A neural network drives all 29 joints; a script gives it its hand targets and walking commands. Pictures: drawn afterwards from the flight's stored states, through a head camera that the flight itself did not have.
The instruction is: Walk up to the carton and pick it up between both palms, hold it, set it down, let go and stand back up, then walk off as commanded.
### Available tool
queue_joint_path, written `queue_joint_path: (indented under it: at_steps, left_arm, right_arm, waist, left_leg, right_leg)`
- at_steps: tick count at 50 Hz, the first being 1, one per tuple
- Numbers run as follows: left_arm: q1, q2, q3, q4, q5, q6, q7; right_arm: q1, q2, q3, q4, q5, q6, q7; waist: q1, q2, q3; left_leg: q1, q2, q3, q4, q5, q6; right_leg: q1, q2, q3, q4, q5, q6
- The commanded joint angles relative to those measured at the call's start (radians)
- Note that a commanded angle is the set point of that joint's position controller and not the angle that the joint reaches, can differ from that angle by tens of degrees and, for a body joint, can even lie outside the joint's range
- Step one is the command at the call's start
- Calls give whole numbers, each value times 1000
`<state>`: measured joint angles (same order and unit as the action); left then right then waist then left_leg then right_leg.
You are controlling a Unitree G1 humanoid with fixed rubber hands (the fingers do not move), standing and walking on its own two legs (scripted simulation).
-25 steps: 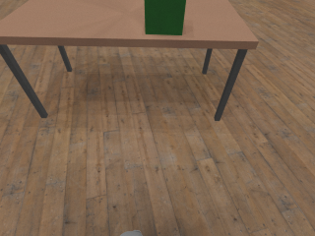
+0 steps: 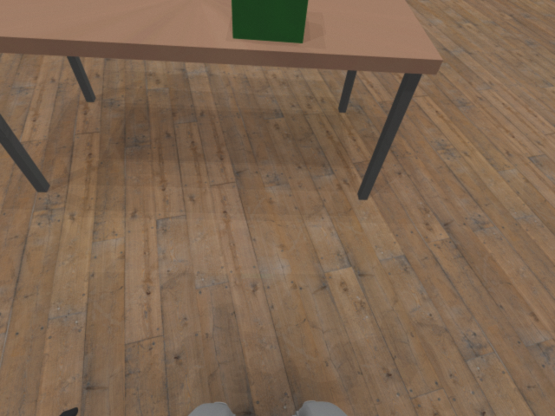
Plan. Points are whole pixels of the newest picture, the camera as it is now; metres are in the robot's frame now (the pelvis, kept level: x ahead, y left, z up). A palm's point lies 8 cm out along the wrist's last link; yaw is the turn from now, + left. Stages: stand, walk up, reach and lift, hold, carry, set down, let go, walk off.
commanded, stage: walk off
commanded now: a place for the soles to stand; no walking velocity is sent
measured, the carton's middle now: out of the picture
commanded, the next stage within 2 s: stand in 0.76 s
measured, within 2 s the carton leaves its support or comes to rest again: neither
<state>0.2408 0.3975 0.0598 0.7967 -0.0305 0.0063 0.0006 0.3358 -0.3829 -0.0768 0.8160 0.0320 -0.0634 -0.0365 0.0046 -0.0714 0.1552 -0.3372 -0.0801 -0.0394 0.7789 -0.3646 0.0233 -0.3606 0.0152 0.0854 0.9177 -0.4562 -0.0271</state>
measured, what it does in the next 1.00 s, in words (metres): steps on the spot: right foot, then left foot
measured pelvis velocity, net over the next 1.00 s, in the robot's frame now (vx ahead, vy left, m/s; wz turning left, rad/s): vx -0.01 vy -0.02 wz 0.02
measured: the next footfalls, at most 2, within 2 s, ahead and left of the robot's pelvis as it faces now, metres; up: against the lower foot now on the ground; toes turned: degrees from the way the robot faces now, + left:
right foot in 0.02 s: +0.07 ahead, -0.12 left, +0.00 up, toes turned +5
left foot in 0.46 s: +0.06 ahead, +0.10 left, +0.00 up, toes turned -3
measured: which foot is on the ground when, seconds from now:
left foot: down 0.00-0.06, up 0.08-0.44, down 0.46-1.00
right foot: up 0.00-0.00, down 0.02-1.00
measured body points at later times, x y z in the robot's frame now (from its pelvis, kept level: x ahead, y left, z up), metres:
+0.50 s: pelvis -0.01 -0.02 +0.00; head -0.02 -0.02 +0.45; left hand +0.08 +0.31 -0.09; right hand +0.06 -0.33 -0.11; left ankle +0.02 +0.10 -0.71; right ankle +0.03 -0.12 -0.70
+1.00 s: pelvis -0.01 -0.02 +0.00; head +0.01 -0.01 +0.45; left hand +0.09 +0.30 -0.11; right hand +0.10 -0.34 -0.09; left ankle +0.02 +0.10 -0.70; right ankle +0.03 -0.12 -0.70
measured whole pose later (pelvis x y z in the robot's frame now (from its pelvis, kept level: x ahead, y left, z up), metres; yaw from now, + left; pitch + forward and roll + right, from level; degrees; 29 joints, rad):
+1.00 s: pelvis -0.01 -0.02 +0.00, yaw +1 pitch -5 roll +1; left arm 0.24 0.39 0.06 0.80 -0.03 -0.03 0.00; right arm 0.23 -0.38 -0.08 0.82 0.03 -0.05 -0.01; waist 0.00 -0.04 0.11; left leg -0.32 -0.06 -0.06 0.78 -0.37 0.01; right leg -0.34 0.03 0.05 0.81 -0.39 -0.02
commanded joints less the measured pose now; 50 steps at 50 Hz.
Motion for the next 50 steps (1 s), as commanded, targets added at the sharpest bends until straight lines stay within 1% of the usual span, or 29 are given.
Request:
queue_joint_path:
  at_steps: [1, 2, 3, 5, 7, 8, 9, 13, 16, 18, 20, 21, 22, 23, 24, 25, 28, 30, 31, 33, 35, 38, 39, 40, 45, 46, 47, 48, 50]
  left_arm:
    - [34, 237, 49, -14, 69, -53, 7]
    - [6, 283, 48, -19, 63, -61, 7]
    - [-31, 294, 50, -36, 68, -55, 5]
    - [-33, 270, 51, -33, 67, -65, 5]
    - [-27, 239, 55, -43, 65, -63, 11]
    - [-23, 224, 52, -48, 52, -72, 6]
    - [8, 236, 54, -47, 59, -74, 12]
    - [-25, 238, 51, -71, 55, -72, 12]
    - [-39, 232, 57, -71, 56, -63, 7]
    - [-100, 229, 57, -101, 56, -57, 5]
    - [-177, 239, 58, -99, 54, -41, -2]
    - [-199, 211, 48, -107, 49, -33, 0]
    - [-178, 178, 48, -101, 56, -33, -3]
    - [-134, 140, 37, -81, 37, -26, -2]
    - [-103, 166, 39, -73, 33, -27, 2]
    - [-99, 209, 48, -65, 35, -34, 0]
    - [-35, 197, 53, -37, 55, -46, -4]
    - [-69, 202, 38, -31, 51, -51, -8]
    - [-77, 210, 48, -54, 53, -53, -9]
    - [-94, 232, 40, -34, 53, -60, -8]
    - [-97, 246, 42, -31, 58, -58, -4]
    - [-138, 222, 32, -42, 53, -51, -9]
    - [-149, 171, 20, -44, 52, -51, 0]
    - [-89, 164, 3, -23, 58, -54, 0]
    - [-117, 221, 17, -34, 47, -63, 6]
    - [-137, 231, 21, -22, 47, -61, 9]
    - [-141, 225, 19, -20, 50, -60, 13]
    - [-125, 223, 18, -19, 52, -61, 12]
    - [-124, 216, 20, -16, 49, -56, 14]
  right_arm:
    - [-100, -220, -20, -42, -48, -8, 2]
    - [-51, -196, -17, -17, -39, 7, 1]
    - [-53, -233, -30, -10, -35, 8, -1]
    - [-34, -247, -32, 8, -32, 5, 5]
    - [-11, -235, -28, 9, -42, 6, 4]
    - [-27, -222, -23, -9, -49, 3, 3]
    - [-44, -226, -23, -15, -52, 0, 3]
    - [-37, -222, -21, -10, -48, 2, 3]
    - [-27, -233, -28, -15, -49, 12, 9]
    - [-21, -215, -23, -7, -43, 5, 14]
    - [77, -232, -40, 29, -55, -2, 21]
    - [95, -234, -39, 36, -50, -11, 19]
    - [79, -256, -41, 23, -63, -16, 21]
    - [29, -305, -38, 4, -70, -26, 14]
    - [-27, -326, -37, -19, -70, -29, 18]
    - [-67, -322, -32, -29, -65, -31, 18]
    - [-122, -279, -27, -35, -60, -21, 19]
    - [-143, -245, -10, -28, -58, -18, 22]
    - [-124, -241, -12, -38, -62, -19, 22]
    - [-128, -234, -14, -28, -55, -14, 24]
    - [-121, -237, -17, -14, -51, -13, 23]
    - [-108, -249, -18, -11, -57, -17, 21]
    - [-130, -247, -7, -11, -50, -13, 18]
    - [-174, -214, 5, -26, -55, -8, 20]
    - [-185, -199, 3, -19, -25, 4, 26]
    - [-167, -190, 14, -16, -27, 2, 25]
    - [-170, -206, 8, -6, -35, 1, 23]
    - [-201, -219, 0, -4, -35, 7, 24]
    - [-197, -234, 0, 1, -47, 4, 29]
  waist:
    - [47, -22, -175]
    - [5, -115, -142]
    - [-1, -23, -119]
    - [-25, -23, -43]
    - [-8, -64, -34]
    - [-2, -98, -62]
    - [10, -97, -78]
    - [7, -116, -94]
    - [17, -183, -56]
    - [-6, -175, -78]
    - [-71, -124, -75]
    - [-91, -68, -53]
    - [-90, 74, -15]
    - [-45, 178, -26]
    - [-22, 171, 11]
    - [-18, 124, 4]
    - [23, 141, -79]
    - [4, 112, -61]
    - [-1, 163, -83]
    - [-13, 86, -113]
    - [-22, 94, -69]
    - [-28, 71, -63]
    - [12, 137, -21]
    - [30, 94, -68]
    - [11, 131, -195]
    - [-13, 45, -154]
    - [-24, 44, -152]
    - [-2, 105, -139]
    - [0, 122, -161]
  left_leg:
    - [-241, 123, -182, 15, 22, 40]
    - [-241, 2, -53, 112, -158, -28]
    - [-169, 20, -93, 186, -195, -25]
    - [-168, 63, -100, 179, -145, -21]
    - [-230, 78, -51, 142, -113, -18]
    - [-234, 85, -55, 138, -106, -22]
    - [-239, 66, -62, 154, -138, -19]
    - [-181, 65, -46, 144, -171, -21]
    - [-162, 72, -30, 119, -131, -14]
    - [-64, 79, -22, 63, -114, 3]
    - [164, 77, -12, -48, -12, 41]
    - [231, 86, -57, -169, -27, 62]
    - [181, 185, -268, -359, -163, 102]
    - [94, 336, -553, -499, -301, 162]
    - [-44, 430, -689, -557, -366, 212]
    - [-109, 427, -659, -529, -309, 245]
    - [-90, 311, -424, -365, -153, 164]
    - [-109, 215, -332, -317, -122, 92]
    - [-101, 198, -306, -293, -102, 83]
    - [-128, 139, -210, -222, -104, 45]
    - [-110, 112, -147, -191, -90, 39]
    - [-39, 152, -202, -286, -93, 64]
    - [-87, 151, -263, -273, -15, 74]
    - [-82, 161, -268, -261, 5, 80]
    - [46, 117, -179, -198, 154, 43]
    - [65, 115, -174, -181, 200, 38]
    - [101, 108, -153, -171, 199, 33]
    - [82, 110, -171, -183, 156, 43]
    - [53, 119, -192, -192, 129, 46]
  right_leg:
    - [322, -164, 340, -540, 74, -105]
    - [227, -288, 496, -646, -73, -124]
    - [113, -341, 550, -660, -119, -164]
    - [80, -318, 517, -657, -28, -138]
    - [176, -266, 417, -600, 204, -87]
    - [237, -243, 377, -545, 341, -102]
    - [256, -258, 425, -519, 453, -89]
    - [200, -278, 399, -484, 519, -161]
    - [146, -243, 384, -557, 244, -124]
    - [47, -236, 365, -536, 93, -185]
    - [-190, -196, 273, -539, -136, -146]
    - [-259, -147, 199, -472, -166, -106]
    - [-261, -66, 117, -320, -97, -62]
    - [-230, 8, 9, -132, -101, -23]
    - [-191, -3, 26, -50, -135, -17]
    - [-97, -19, 53, -10, -120, -15]
    - [46, -40, 16, -208, -9, -21]
    - [94, -61, 94, -372, 54, -31]
    - [102, -73, 130, -387, 39, -41]
    - [142, -105, 219, -465, -54, -71]
    - [74, -125, 236, -489, -89, -85]
    - [16, -83, 157, -416, -19, -64]
    - [7, -82, 115, -379, 77, -74]
    - [56, -79, 134, -380, 106, -79]
    - [80, -130, 167, -413, 193, -82]
    - [37, -137, 194, -422, 239, -93]
    - [2, -127, 173, -440, 184, -86]
    - [-2, -133, 180, -436, 141, -86]
    - [28, -123, 162, -419, 124, -78]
